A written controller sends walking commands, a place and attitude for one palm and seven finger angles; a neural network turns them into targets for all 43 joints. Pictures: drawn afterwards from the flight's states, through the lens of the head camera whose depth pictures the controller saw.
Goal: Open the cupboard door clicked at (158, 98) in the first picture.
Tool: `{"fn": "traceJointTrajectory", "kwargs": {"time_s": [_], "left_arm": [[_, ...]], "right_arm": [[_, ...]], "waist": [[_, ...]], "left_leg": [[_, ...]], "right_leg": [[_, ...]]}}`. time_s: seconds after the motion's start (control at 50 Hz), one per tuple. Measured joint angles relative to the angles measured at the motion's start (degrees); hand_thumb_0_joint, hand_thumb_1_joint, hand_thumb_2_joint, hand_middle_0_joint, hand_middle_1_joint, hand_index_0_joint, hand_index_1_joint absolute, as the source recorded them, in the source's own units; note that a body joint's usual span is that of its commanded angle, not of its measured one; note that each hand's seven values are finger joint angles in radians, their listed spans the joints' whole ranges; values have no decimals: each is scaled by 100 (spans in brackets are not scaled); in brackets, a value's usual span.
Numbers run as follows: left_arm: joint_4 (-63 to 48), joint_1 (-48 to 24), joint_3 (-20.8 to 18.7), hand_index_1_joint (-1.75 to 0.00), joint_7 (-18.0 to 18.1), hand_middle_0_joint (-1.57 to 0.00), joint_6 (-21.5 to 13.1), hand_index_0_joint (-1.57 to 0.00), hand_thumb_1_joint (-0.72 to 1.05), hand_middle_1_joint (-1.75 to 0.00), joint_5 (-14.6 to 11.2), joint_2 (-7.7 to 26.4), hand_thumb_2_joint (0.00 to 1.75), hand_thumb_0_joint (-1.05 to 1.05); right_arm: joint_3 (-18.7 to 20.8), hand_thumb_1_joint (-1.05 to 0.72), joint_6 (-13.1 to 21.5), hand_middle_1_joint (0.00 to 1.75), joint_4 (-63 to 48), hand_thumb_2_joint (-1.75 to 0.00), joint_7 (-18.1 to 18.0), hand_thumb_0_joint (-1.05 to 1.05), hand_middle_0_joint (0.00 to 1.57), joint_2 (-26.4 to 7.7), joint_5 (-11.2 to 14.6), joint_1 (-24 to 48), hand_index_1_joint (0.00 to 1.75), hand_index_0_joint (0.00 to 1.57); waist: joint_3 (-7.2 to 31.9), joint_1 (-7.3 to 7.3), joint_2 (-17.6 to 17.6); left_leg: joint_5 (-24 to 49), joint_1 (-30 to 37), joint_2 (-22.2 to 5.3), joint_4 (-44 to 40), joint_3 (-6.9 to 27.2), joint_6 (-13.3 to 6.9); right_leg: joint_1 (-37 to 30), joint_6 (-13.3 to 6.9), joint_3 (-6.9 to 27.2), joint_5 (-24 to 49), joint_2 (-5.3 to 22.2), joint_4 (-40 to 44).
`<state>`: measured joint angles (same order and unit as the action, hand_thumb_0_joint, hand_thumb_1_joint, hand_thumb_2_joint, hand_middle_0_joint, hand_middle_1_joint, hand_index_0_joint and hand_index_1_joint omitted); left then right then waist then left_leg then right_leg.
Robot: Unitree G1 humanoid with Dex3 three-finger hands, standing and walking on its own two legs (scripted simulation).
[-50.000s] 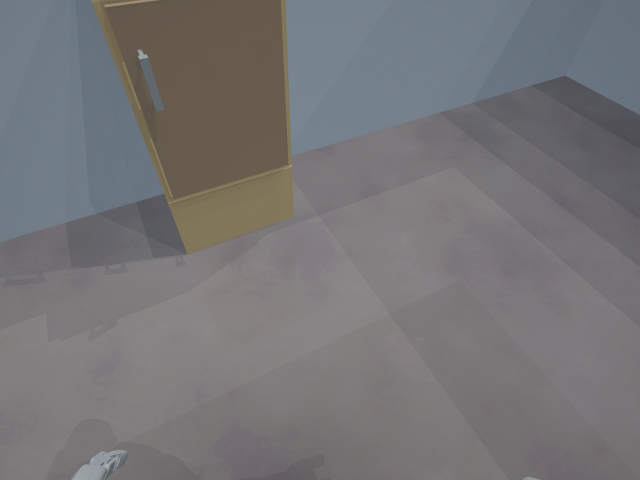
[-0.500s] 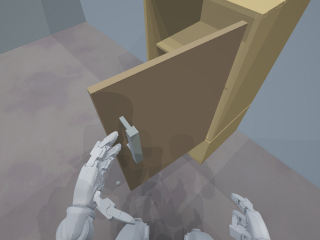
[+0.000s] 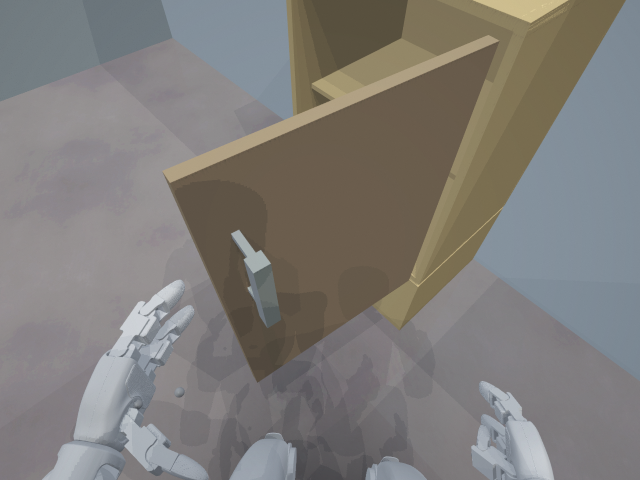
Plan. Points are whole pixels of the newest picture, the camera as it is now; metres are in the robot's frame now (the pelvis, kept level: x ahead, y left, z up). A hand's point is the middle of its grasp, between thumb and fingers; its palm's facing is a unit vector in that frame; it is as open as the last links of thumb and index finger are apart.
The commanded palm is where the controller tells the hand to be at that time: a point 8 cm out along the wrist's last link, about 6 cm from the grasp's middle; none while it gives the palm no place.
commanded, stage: draw the hand back to the body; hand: left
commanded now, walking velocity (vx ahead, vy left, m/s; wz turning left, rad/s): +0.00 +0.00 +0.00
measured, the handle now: (256, 280) +0.34 +0.11 +0.06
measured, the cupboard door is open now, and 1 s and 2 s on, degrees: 83 83 83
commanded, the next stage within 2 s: step back with the hand held close in 1.58 s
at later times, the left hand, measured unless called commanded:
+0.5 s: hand (101, 387) +0.19 +0.20 +0.13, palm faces -0.05 -0.99 -0.09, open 16.2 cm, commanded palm +0.16 +0.26 +0.15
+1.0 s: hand out of the picture +0.22 +0.27 +0.21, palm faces +0.36 -0.84 -0.42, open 11.5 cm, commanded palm +0.18 +0.31 +0.23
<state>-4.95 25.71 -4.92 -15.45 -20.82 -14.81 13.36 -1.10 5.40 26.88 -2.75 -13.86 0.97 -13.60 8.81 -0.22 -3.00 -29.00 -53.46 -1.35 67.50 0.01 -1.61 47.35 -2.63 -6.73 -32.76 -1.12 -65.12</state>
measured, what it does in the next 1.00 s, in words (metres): rises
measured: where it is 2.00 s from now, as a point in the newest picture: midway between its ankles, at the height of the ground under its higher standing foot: outside the picture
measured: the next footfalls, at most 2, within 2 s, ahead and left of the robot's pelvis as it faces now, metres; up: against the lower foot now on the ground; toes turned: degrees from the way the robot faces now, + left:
none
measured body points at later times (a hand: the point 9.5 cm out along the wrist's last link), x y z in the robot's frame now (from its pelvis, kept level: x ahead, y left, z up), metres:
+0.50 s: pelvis +0.00 +0.01 +0.04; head +0.01 +0.01 +0.49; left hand +0.19 +0.26 +0.14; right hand +0.19 -0.21 -0.02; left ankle +0.04 +0.10 -0.65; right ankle -0.01 -0.10 -0.65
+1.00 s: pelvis +0.04 +0.03 +0.09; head +0.02 +0.01 +0.54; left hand +0.20 +0.31 +0.23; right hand +0.22 -0.19 +0.00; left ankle +0.04 +0.10 -0.65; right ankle -0.01 -0.09 -0.65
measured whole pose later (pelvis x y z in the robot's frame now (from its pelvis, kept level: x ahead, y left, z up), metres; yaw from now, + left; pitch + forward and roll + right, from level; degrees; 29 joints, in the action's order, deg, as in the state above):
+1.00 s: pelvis +0.04 +0.03 +0.09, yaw -1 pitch -1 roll -1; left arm -23.0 30.7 -12.9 8.0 -1.9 -2.6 19.7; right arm -3.8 6.0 34.1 -4.9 -13.3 0.5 -12.6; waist 1.4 -3.3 -3.7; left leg -16.7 -13.3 1.5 30.8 -3.2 -3.4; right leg 8.1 0.1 -2.9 -18.5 0.2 -27.7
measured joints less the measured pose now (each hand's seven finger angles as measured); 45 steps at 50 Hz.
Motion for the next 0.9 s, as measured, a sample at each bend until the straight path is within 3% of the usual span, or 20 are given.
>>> {"fn": "traceJointTrajectory", "kwargs": {"time_s": [0.12,0.28,0.52,0.6,0.68,0.78,0.9], "left_arm": [[-410,141,0,-30,-28,-15,85,-15,-50,-30,-41,83,30,-1],[-726,281,-251,-30,71,-15,478,-15,-50,-30,-160,190,30,-1],[-1037,384,-490,-30,-39,-15,870,-15,-47,-30,-272,400,32,-1],[-1411,508,-398,-30,1052,-15,1341,-15,-39,-30,468,495,35,-1],[-1636,769,-267,-30,1813,-16,1702,-16,-28,-30,915,415,39,-1],[-1654,738,-301,-30,2230,-16,1895,-16,-12,-30,1170,531,46,-1],[-1693,540,-608,-30,2381,-17,1923,-17,8,-30,1235,613,55,0]], "right_arm": [[39,-90,37,30,-4,-90,-37,1,20,29,37,-27,30,20],[-84,-90,-3,30,-75,-90,-91,1,20,74,136,-104,30,20],[-195,-90,266,30,-44,-90,-141,1,20,-29,187,-162,30,20],[-223,-90,109,30,56,-90,-268,1,20,15,115,-124,30,20],[-249,-90,-8,30,130,-90,-327,1,20,55,74,-119,30,20],[-307,-90,-18,30,358,-90,-371,1,20,68,22,-106,30,20],[-321,-90,43,30,622,-90,-316,1,20,63,-21,-6,30,20]], "waist": [[-43,-29,2],[-67,-18,-105],[-182,-63,-85],[-226,-148,-38],[-321,-165,-58],[-505,-241,-48],[-663,-290,-58]], "left_leg": [[6,106,-1,-19,-13,-27],[213,711,34,-543,-26,-70],[416,1515,61,-1136,-13,-109],[557,1945,75,-1564,-120,-135],[734,2408,123,-2066,-192,-158],[916,2966,191,-2614,-218,-178],[1103,3583,259,-3225,-269,-186]], "right_leg": [[-110,19,15,27,-4,41],[-732,81,38,275,4,620],[-1586,134,40,552,-8,1330],[-1956,170,153,715,-1,1717],[-2387,203,230,905,31,2199],[-2938,235,262,1092,74,2742],[-3524,264,322,1285,118,3326]]}}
